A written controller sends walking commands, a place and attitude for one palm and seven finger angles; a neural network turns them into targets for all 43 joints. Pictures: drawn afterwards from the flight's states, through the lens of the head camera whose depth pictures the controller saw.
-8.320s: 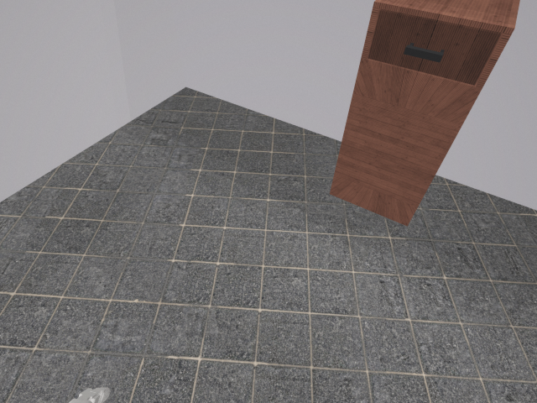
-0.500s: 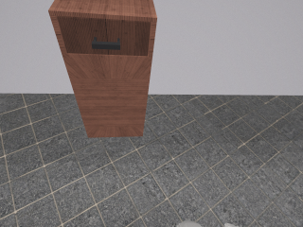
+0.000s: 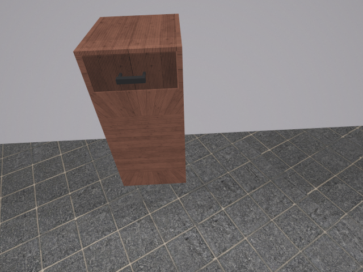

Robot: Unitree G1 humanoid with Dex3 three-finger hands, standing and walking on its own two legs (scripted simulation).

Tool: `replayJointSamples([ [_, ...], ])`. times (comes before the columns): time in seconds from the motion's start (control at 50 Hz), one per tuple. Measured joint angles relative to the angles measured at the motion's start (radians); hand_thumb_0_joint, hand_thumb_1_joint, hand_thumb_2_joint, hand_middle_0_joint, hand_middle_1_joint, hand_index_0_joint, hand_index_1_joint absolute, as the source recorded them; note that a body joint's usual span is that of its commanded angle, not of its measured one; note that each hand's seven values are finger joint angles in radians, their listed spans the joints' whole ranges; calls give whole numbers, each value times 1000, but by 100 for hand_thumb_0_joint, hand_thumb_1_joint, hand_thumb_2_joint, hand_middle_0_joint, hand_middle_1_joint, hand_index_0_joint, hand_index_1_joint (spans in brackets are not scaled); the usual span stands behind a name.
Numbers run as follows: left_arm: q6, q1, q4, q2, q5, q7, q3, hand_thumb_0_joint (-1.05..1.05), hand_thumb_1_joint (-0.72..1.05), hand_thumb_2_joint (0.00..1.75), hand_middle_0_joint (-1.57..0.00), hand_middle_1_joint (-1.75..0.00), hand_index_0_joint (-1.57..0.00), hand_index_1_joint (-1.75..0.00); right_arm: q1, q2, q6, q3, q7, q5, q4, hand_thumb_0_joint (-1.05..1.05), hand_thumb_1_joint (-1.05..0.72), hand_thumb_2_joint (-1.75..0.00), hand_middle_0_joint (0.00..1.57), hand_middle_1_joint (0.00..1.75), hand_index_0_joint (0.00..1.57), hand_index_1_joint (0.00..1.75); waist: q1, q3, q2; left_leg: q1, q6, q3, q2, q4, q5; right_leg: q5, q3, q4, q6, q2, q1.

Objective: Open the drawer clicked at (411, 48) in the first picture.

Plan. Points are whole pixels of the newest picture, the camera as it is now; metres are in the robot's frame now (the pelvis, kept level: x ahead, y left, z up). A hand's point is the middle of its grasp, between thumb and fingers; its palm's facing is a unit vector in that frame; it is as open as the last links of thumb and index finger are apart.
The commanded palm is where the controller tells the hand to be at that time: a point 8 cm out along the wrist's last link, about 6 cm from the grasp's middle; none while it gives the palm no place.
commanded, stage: take the last steps up to it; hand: left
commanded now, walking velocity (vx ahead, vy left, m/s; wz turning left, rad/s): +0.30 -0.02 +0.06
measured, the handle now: (131, 77) +0.82 +0.23 +0.04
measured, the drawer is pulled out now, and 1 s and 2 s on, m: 0.00 0.00 0.00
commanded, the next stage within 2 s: come to a stop and stand still in 0.86 s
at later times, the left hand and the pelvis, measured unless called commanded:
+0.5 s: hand out of the picture -0.04 +0.16 -0.17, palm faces +0.19 -0.98 -0.08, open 7.4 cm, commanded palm none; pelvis +0.12 +0.05 -0.02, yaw +2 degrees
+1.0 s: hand (132, 196) +0.40 +0.19 -0.17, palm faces -0.07 -0.97 -0.23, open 7.4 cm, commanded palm none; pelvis +0.28 +0.01 -0.02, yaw -2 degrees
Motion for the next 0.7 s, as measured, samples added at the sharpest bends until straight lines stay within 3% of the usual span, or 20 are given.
replayJointSamples([
  [0.08,-22,95,50,-20,-9,5,-2,0,91,89,-20,-30,-20,-30,-4,-7,-5,-13,15,-5,5,1,-91,-90,20,30,20,30,9,-2,-5,-108,-24,20,49,231,102,38,-5,-110,-7,0,73],
  [0.18,-42,175,105,-53,-9,4,-11,0,91,89,-20,-30,-20,-30,-23,-15,-13,-25,17,-3,6,1,-91,-90,20,30,20,30,16,29,11,-189,-44,10,113,302,217,47,-45,-182,-9,12,132],
  [0.32,-64,266,163,-88,3,5,-15,0,91,89,-20,-30,-20,-30,-111,-4,-16,-17,19,-1,9,1,-91,-90,19,30,20,30,66,56,0,-179,-41,49,151,154,192,-1,-63,-195,11,6,172],
  [0.42,-56,290,193,-89,6,4,-12,0,91,89,-20,-30,-20,-30,-215,24,-53,1,19,4,-25,1,-91,-90,19,30,20,30,100,83,-37,-73,-9,115,120,-90,139,-88,-54,-121,51,-29,177],
  [0.46,-50,293,204,-91,-1,1,-9,0,91,89,-20,-30,-20,-30,-249,34,-88,8,11,1,-45,1,-91,-90,19,30,20,30,96,93,-46,-17,14,139,103,-166,204,-156,-40,49,54,-51,121],
  [0.5,-31,264,209,-82,-9,-4,-9,0,91,89,-20,-30,-20,-30,-268,53,-113,16,1,3,-61,0,-91,-90,19,30,20,30,92,108,-60,5,34,162,98,-119,152,-196,5,364,36,-61,-1],
  [0.56,-14,198,195,-50,-5,-8,6,0,91,89,-20,-30,-20,-30,-247,80,-124,25,-9,6,-62,0,-91,-90,20,30,20,30,75,95,-68,93,34,185,93,-174,115,-130,14,662,27,-67,-172],
  [0.6,-12,143,166,-24,0,-10,20,0,91,89,-20,-30,-20,-30,-226,86,-147,-1,-28,27,-77,-3,-94,-90,20,30,20,30,59,84,-74,152,31,195,82,-240,131,-62,9,709,35,-82,-262],
  [0.7,-8,7,71,38,6,-12,48,0,91,89,-19,-30,-20,-30,-160,48,-145,0,-32,16,-61,-6,-97,-90,20,30,20,30,44,48,-91,259,30,205,62,-359,147,76,16,666,61,-106,-410],
])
